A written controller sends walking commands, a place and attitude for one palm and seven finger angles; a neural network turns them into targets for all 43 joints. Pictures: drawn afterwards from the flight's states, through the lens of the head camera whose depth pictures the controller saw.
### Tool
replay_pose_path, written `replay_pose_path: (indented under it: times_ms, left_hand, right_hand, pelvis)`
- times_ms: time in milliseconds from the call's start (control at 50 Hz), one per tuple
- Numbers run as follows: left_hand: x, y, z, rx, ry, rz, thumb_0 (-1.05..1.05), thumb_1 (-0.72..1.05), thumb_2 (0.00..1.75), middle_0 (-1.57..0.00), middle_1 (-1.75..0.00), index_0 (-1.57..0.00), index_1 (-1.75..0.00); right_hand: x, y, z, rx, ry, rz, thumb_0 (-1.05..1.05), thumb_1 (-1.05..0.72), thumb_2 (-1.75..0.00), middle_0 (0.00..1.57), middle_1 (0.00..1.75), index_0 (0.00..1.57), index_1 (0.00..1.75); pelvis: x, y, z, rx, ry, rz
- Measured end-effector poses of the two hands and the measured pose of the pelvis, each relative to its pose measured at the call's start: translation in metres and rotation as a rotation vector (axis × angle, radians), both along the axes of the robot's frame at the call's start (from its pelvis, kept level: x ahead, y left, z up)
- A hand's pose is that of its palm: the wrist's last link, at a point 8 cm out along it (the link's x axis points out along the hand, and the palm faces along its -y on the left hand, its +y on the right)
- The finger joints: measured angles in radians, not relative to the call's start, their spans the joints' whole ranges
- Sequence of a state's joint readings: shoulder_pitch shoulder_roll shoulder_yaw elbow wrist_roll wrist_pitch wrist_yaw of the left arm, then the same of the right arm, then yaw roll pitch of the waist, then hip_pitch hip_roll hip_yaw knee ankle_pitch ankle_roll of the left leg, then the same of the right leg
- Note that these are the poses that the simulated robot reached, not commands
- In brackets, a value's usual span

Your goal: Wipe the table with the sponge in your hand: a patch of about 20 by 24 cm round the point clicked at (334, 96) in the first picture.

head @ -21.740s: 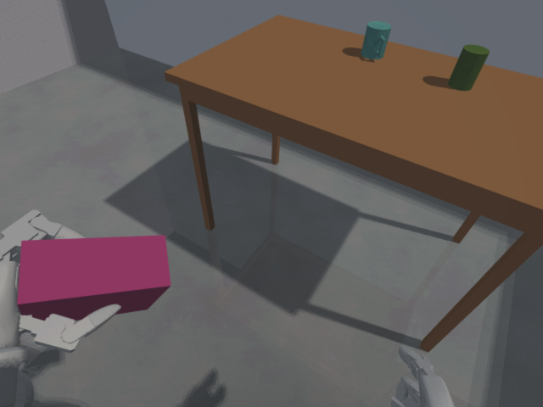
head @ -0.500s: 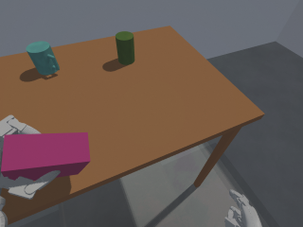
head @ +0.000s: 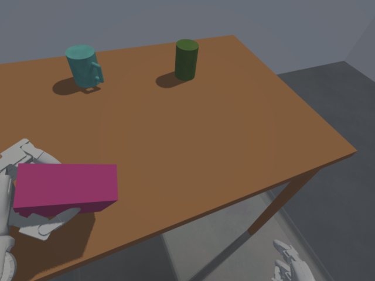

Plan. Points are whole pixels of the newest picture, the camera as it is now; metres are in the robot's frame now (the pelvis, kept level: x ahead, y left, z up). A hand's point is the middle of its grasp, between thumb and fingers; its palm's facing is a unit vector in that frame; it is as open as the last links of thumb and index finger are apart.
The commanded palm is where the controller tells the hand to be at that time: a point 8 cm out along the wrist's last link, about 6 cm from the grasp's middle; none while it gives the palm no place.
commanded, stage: come to a stop and stand still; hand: left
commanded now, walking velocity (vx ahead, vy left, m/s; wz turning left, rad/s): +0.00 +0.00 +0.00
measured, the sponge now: (82, 191) +0.23 +0.21 +0.11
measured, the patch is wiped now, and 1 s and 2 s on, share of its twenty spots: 0.00 0.00 0.00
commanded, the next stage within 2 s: look again from close up in 0.82 s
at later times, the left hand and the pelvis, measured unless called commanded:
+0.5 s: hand out of the picture +0.16 +0.29 +0.15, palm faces +0.38 -0.81 -0.44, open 9.8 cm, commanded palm +0.11 +0.30 +0.18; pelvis -0.05 +0.03 +0.00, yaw -1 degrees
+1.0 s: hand (17, 220) +0.16 +0.25 +0.16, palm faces +0.40 -0.84 -0.36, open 9.8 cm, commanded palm +0.11 +0.28 +0.18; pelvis -0.05 +0.01 +0.00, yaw -1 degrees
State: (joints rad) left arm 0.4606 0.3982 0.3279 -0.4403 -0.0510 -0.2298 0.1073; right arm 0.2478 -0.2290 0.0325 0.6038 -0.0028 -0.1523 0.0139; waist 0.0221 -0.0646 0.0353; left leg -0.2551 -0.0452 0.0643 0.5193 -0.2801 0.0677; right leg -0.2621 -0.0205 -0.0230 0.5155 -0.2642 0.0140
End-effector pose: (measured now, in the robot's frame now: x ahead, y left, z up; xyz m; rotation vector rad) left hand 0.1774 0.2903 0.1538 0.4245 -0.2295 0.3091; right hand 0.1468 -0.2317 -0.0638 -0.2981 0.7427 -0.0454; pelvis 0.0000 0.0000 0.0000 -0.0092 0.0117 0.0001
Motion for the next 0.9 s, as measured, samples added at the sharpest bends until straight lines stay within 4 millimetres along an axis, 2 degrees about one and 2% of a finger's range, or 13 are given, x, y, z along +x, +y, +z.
replay_pose_path:
  times_ms: [60, 140, 180, 260, 340, 400, 480, 560, 620, 680, 780, 900]
  left_hand:
    - [0.000, 0.021, -0.009, 0.007, 0.010, 0.035, -0.01, -0.47, 1.03, -0.76, -1.36, -0.77, -1.35]
    - [0.000, 0.039, 0.006, 0.046, -0.051, 0.079, -0.01, -0.47, 1.03, -0.76, -1.36, -0.77, -1.35]
    - [-0.003, 0.037, 0.021, 0.068, -0.097, 0.066, -0.01, -0.47, 1.03, -0.76, -1.36, -0.77, -1.35]
    - [-0.013, 0.019, 0.048, 0.123, -0.162, -0.014, -0.01, -0.47, 1.03, -0.76, -1.36, -0.77, -1.35]
    - [-0.024, 0.016, 0.053, 0.165, -0.109, -0.051, -0.01, -0.47, 1.03, -0.76, -1.36, -0.77, -1.35]
    - [-0.035, 0.027, 0.045, 0.163, -0.030, -0.017, -0.01, -0.47, 1.03, -0.76, -1.36, -0.77, -1.35]
    - [-0.054, 0.039, 0.021, 0.086, 0.047, 0.062, -0.01, -0.47, 1.03, -0.76, -1.36, -0.77, -1.35]
    - [-0.063, 0.033, 0.005, -0.020, 0.050, 0.108, -0.01, -0.47, 1.03, -0.76, -1.36, -0.77, -1.35]
    - [-0.061, 0.021, 0.008, -0.049, 0.020, 0.096, -0.01, -0.47, 1.03, -0.76, -1.36, -0.77, -1.35]
    - [-0.058, 0.011, 0.020, -0.025, -0.028, 0.060, -0.01, -0.47, 1.03, -0.76, -1.36, -0.77, -1.35]
    - [-0.058, 0.004, 0.036, 0.036, -0.071, 0.019, -0.01, -0.47, 1.03, -0.76, -1.36, -0.77, -1.35]
    - [-0.060, 0.004, 0.028, 0.029, -0.021, 0.040, -0.01, -0.47, 1.03, -0.76, -1.36, -0.77, -1.35]
  right_hand:
    - [-0.002, 0.012, 0.000, -0.028, 0.030, 0.023, 0.01, -0.90, -0.90, 0.21, 0.30, 0.20, 0.30]
    - [0.001, 0.029, 0.001, -0.019, 0.017, 0.058, 0.01, -0.90, -0.90, 0.21, 0.30, 0.20, 0.30]
    - [0.003, 0.037, 0.000, 0.004, -0.001, 0.067, 0.01, -0.90, -0.90, 0.21, 0.30, 0.20, 0.30]
    - [0.002, 0.051, -0.001, 0.057, -0.035, 0.060, 0.01, -0.90, -0.90, 0.21, 0.30, 0.20, 0.30]
    - [-0.005, 0.057, -0.006, 0.100, -0.050, 0.026, 0.01, -0.90, -0.90, 0.21, 0.30, 0.20, 0.30]
    - [-0.016, 0.055, -0.009, 0.116, -0.039, -0.011, 0.01, -0.90, -0.90, 0.21, 0.30, 0.20, 0.30]
    - [-0.035, 0.045, -0.008, 0.088, -0.028, -0.048, 0.01, -0.90, -0.90, 0.21, 0.30, 0.20, 0.30]
    - [-0.049, 0.034, -0.005, 0.042, -0.024, -0.049, 0.01, -0.90, -0.90, 0.21, 0.30, 0.20, 0.30]
    - [-0.053, 0.029, -0.003, 0.028, -0.033, -0.046, 0.01, -0.90, -0.90, 0.21, 0.30, 0.20, 0.30]
    - [-0.053, 0.026, 0.001, 0.029, -0.059, -0.044, 0.01, -0.90, -0.90, 0.21, 0.30, 0.20, 0.30]
    - [-0.052, 0.021, 0.005, 0.045, -0.105, -0.066, 0.01, -0.90, -0.90, 0.21, 0.30, 0.20, 0.30]
    - [-0.054, 0.014, 0.002, 0.050, -0.097, -0.090, 0.01, -0.90, -0.90, 0.21, 0.30, 0.20, 0.30]
  pelvis:
    - [-0.007, 0.007, -0.001, 0.006, -0.007, 0.010]
    - [-0.016, 0.015, -0.002, 0.011, -0.010, 0.011]
    - [-0.019, 0.020, -0.002, 0.009, -0.009, 0.007]
    - [-0.026, 0.028, -0.001, 0.006, -0.008, -0.003]
    - [-0.035, 0.031, 0.000, -0.007, -0.014, 0.004]
    - [-0.043, 0.030, 0.000, -0.021, -0.018, 0.001]
    - [-0.050, 0.028, 0.000, -0.017, -0.033, -0.016]
    - [-0.056, 0.027, 0.002, -0.005, -0.049, -0.018]
    - [-0.061, 0.024, 0.003, 0.001, -0.057, -0.007]
    - [-0.065, 0.020, 0.003, 0.000, -0.060, 0.000]
    - [-0.066, 0.015, 0.002, -0.014, -0.050, -0.012]
    - [-0.059, 0.011, 0.003, -0.007, -0.046, -0.017]
